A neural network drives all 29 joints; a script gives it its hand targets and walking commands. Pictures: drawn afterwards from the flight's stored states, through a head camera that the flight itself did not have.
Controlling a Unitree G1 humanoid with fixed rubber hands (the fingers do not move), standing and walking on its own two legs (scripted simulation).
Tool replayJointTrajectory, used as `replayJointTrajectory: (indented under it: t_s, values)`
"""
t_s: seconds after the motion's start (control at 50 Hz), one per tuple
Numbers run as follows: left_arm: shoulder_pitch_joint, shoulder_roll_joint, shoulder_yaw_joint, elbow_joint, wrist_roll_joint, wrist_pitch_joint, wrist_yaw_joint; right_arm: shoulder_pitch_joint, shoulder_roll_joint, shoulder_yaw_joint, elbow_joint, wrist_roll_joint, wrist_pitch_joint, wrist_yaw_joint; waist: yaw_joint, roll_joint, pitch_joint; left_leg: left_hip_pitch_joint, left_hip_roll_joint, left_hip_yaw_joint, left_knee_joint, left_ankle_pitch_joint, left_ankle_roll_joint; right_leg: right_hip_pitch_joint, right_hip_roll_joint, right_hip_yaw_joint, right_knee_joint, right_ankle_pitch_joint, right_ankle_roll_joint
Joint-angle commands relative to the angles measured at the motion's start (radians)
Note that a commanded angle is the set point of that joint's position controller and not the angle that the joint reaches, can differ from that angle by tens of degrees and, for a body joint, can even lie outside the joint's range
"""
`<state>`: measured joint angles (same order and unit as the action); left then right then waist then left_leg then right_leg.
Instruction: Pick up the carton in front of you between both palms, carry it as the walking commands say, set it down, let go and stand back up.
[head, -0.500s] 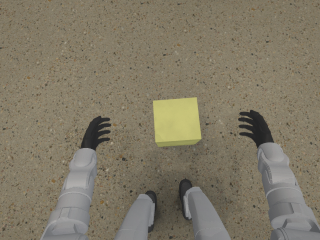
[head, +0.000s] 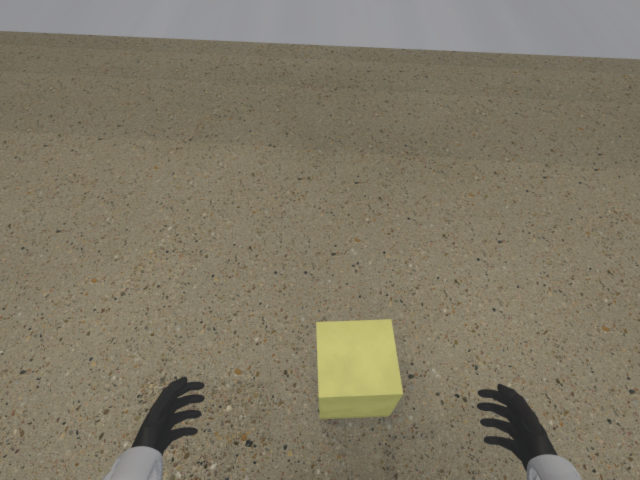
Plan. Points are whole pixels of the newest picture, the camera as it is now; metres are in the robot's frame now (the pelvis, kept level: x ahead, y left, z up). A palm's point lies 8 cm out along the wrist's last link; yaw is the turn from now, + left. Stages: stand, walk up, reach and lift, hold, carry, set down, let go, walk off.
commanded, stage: let go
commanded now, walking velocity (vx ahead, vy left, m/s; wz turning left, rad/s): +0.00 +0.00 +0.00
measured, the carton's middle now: (354, 371) +0.43 -0.07 -0.65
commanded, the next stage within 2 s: stand in 0.32 s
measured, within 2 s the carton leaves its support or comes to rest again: neither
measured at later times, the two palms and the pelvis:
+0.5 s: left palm (120, 465) +0.14 +0.28 -0.09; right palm (562, 470) +0.14 -0.27 -0.08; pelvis +0.00 +0.00 -0.01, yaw +0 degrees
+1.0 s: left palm out of the picture +0.11 +0.28 -0.09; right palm out of the picture +0.12 -0.30 -0.09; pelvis +0.00 -0.01 +0.00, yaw +1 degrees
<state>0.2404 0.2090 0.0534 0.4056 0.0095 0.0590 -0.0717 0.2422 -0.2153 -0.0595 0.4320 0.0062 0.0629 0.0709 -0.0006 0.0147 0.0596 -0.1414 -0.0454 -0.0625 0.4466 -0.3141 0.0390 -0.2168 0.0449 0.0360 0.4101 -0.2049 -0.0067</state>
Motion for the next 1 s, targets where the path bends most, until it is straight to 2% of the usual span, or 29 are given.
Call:
replayJointTrajectory:
  t_s: [0.0,0.04,0.06,0.08,0.1,0.14,0.16,0.18,0.2,0.22,0.24,0.26,0.28,0.3,0.32,0.34,0.38,0.4,0.46,0.48,0.58,0.6,0.62,0.64,0.68,0.74,0.82,0.88,0.98]
  values:
    - [-0.067,0.09,0.015,-0.082,0.008,0.016,-0.011,-0.085,-0.093,-0.019,-0.141,-0.008,0.023,0.001,0.012,0.022,-0.031,-0.176,0.046,0.023,-0.107,0.163,-0.056,0.249,0.008,-0.022,0.004,0.133,0.013]
    - [-0.033,0.121,0.021,-0.079,0.019,0.03,0.006,-0.054,-0.065,-0.009,-0.103,0.008,0.031,0.0,0.039,0.052,-0.033,-0.198,0.034,0.025,-0.121,0.18,-0.054,0.272,-0.002,-0.014,-0.002,0.14,0.009]
    - [-0.058,0.105,0.019,-0.06,0.018,0.047,0.008,-0.038,-0.079,-0.006,-0.145,0.001,0.039,0.008,-0.014,-0.002,-0.021,-0.153,0.043,0.034,-0.115,0.081,-0.049,0.285,0.005,-0.034,0.0,0.104,0.014]
    - [-0.081,0.131,0.052,-0.091,0.048,0.051,0.011,-0.043,-0.092,-0.006,-0.161,-0.01,0.044,0.012,-0.007,0.04,0.026,-0.154,0.061,0.01,-0.14,0.036,-0.039,0.262,-0.01,-0.043,0.014,0.065,0.02]
    - [-0.061,0.042,0.009,-0.082,0.016,0.065,0.008,-0.086,-0.097,-0.035,-0.107,-0.028,0.057,0.003,0.014,-0.01,0.072,-0.201,0.052,0.018,-0.143,0.098,-0.042,0.231,-0.002,-0.035,-0.004,0.093,0.008]
    - [-0.082,0.093,0.018,-0.075,0.014,0.079,0.015,-0.05,-0.104,-0.039,-0.121,-0.014,0.073,0.004,-0.012,0.054,0.047,-0.209,0.084,-0.003,-0.152,0.095,-0.045,0.295,0.018,-0.05,0.046,0.087,0.027]
    - [-0.038,0.098,0.024,-0.047,0.01,0.076,0.016,-0.087,-0.096,-0.019,-0.175,-0.018,0.072,-0.002,0.031,0.048,0.01,-0.169,0.065,0.011,-0.136,0.146,-0.046,0.319,0.014,-0.055,0.033,0.135,0.012]
    - [-0.048,0.053,-0.015,-0.074,-0.014,0.065,0.014,-0.059,-0.102,-0.038,-0.13,-0.036,0.072,-0.011,-0.005,-0.012,-0.022,-0.181,0.053,0.025,-0.108,0.219,-0.056,0.333,0.007,-0.018,0.016,0.193,-0.001]
    - [-0.045,0.124,0.057,-0.082,0.011,0.066,0.02,-0.051,-0.115,-0.039,-0.126,-0.037,0.068,-0.01,0.036,-0.035,-0.034,-0.101,0.053,0.005,-0.084,0.29,-0.054,0.281,0.011,-0.024,0.035,0.177,0.009]
    - [-0.063,0.06,0.008,-0.052,-0.004,0.059,0.007,-0.057,-0.104,-0.045,-0.123,-0.026,0.073,-0.015,-0.015,0.004,-0.027,-0.124,0.054,0.02,-0.093,0.262,-0.062,0.31,0.014,-0.008,0.034,0.203,0.004]
    - [-0.059,0.098,0.024,-0.085,0.01,0.059,0.007,-0.016,-0.092,-0.028,-0.088,-0.029,0.068,-0.015,0.001,0.056,-0.028,-0.061,0.036,0.019,-0.07,0.362,-0.067,0.239,0.002,-0.016,0.03,0.253,0.004]
    - [-0.124,0.129,0.053,-0.129,0.01,0.055,0.011,-0.07,-0.114,-0.07,-0.14,-0.044,0.045,-0.016,-0.033,0.008,-0.104,0.009,0.044,0.0,-0.055,0.37,-0.062,0.205,-0.004,-0.029,0.03,0.245,-0.001]
    - [-0.099,0.142,0.03,-0.145,0.02,0.052,0.005,-0.022,-0.121,-0.054,-0.162,-0.031,0.054,-0.011,-0.045,0.048,-0.1,0.022,0.04,0.011,-0.065,0.283,-0.054,0.236,0.008,-0.028,0.047,0.21,0.019]
    - [-0.077,0.067,-0.034,-0.149,0.009,0.111,0.035,0.015,-0.056,0.032,-0.072,0.015,0.025,-0.026,0.008,0.084,-0.064,-0.071,0.018,0.023,-0.037,0.3,-0.067,0.245,0.01,-0.024,0.057,0.223,-0.02]
    - [-0.017,0.195,0.024,0.081,0.022,0.04,0.071,-0.04,-0.191,-0.025,0.031,-0.05,0.001,-0.065,0.033,-0.01,-0.04,-0.079,0.056,0.011,-0.001,0.251,-0.063,0.072,-0.079,0.007,0.035,0.218,0.024]
    - [-0.066,0.243,0.039,0.082,0.041,0.012,0.09,-0.034,-0.213,-0.025,0.028,-0.046,-0.014,-0.081,0.007,-0.073,-0.035,-0.091,0.075,-0.039,-0.024,0.192,-0.064,0.059,-0.063,0.031,0.058,0.133,0.016]
    - [-0.065,0.211,0.028,0.123,0.027,-0.016,0.086,-0.078,-0.188,-0.033,0.044,-0.047,-0.028,-0.077,0.01,0.013,-0.081,-0.101,0.085,-0.058,-0.058,0.044,-0.045,0.029,-0.057,0.015,0.074,-0.015,0.023]
    - [-0.035,0.184,0.021,0.144,0.045,-0.033,0.087,-0.03,-0.204,-0.023,0.059,-0.062,-0.037,-0.081,-0.003,0.064,-0.027,-0.128,0.083,-0.047,-0.047,0.064,-0.034,0.032,-0.075,0.043,0.051,0.01,0.02]
    - [-0.09,0.225,0.014,0.194,0.031,-0.04,0.088,-0.083,-0.209,-0.018,0.101,-0.045,-0.039,-0.081,0.018,0.009,-0.065,-0.09,0.071,-0.035,-0.016,0.199,-0.05,0.029,-0.072,0.041,0.052,0.089,0.01]
    - [-0.132,0.223,0.014,0.199,0.04,-0.052,0.088,-0.077,-0.191,-0.023,0.087,-0.042,-0.047,-0.092,-0.011,-0.033,-0.082,-0.069,0.091,-0.048,-0.019,0.198,-0.045,0.008,-0.081,0.054,0.055,0.118,-0.005]
    - [-0.112,0.255,0.026,0.263,0.028,-0.062,0.097,-0.063,-0.232,-0.019,0.155,-0.038,-0.054,-0.09,0.004,0.011,-0.151,-0.036,0.098,-0.049,-0.002,0.376,-0.054,0.113,-0.101,0.042,0.074,0.294,-0.001]
    - [-0.108,0.252,0.012,0.291,0.034,-0.06,0.1,-0.043,-0.258,-0.022,0.178,-0.039,-0.051,-0.095,-0.025,-0.003,-0.176,0.031,0.092,-0.045,0.014,0.425,-0.052,0.092,-0.1,0.06,0.075,0.397,0.001]
    - [-0.063,0.277,0.027,0.301,0.025,-0.063,0.102,-0.033,-0.24,-0.009,0.188,-0.036,-0.052,-0.097,0.004,0.002,-0.161,0.003,0.1,-0.04,0.018,0.463,-0.044,0.122,-0.114,0.056,0.086,0.416,-0.012]
    - [-0.065,0.259,0.014,0.326,0.03,-0.062,0.101,-0.015,-0.252,-0.012,0.198,-0.033,-0.061,-0.097,-0.021,-0.01,-0.146,0.008,0.114,-0.068,-0.003,0.424,-0.035,0.108,-0.117,0.058,0.082,0.371,-0.011]
    - [-0.087,0.265,0.025,0.333,0.036,-0.057,0.106,-0.005,-0.264,-0.004,0.222,-0.041,-0.063,-0.098,-0.001,-0.035,-0.095,-0.021,0.126,-0.077,-0.014,0.441,-0.037,0.079,-0.123,0.06,0.072,0.298,-0.011]
    - [-0.125,0.243,0.009,0.345,0.023,-0.069,0.096,-0.06,-0.277,0.003,0.227,-0.04,-0.07,-0.095,-0.001,0.043,-0.063,-0.061,0.105,-0.068,-0.029,0.334,-0.029,0.079,-0.117,0.069,0.043,0.24,-0.017]
    - [-0.131,0.282,0.016,0.374,0.043,-0.077,0.101,-0.07,-0.267,0.006,0.244,-0.042,-0.067,-0.108,0.006,-0.036,-0.125,-0.047,0.119,-0.082,-0.035,0.26,-0.033,0.115,-0.123,0.073,0.006,0.164,-0.014]
    - [-0.133,0.264,0.006,0.401,0.029,-0.069,0.104,-0.057,-0.295,-0.001,0.269,-0.048,-0.067,-0.105,-0.01,0.033,-0.038,-0.069,0.109,-0.077,-0.076,0.226,-0.023,0.094,-0.119,0.091,-0.017,0.169,-0.013]
    - [-0.128,0.269,0.005,0.42,0.023,-0.084,0.094,-0.06,-0.282,0.013,0.296,-0.042,-0.078,-0.102,0.014,-0.082,-0.038,-0.039,0.109,-0.091,-0.093,0.195,-0.015,0.073,-0.114,0.075,-0.033,0.158,-0.009]
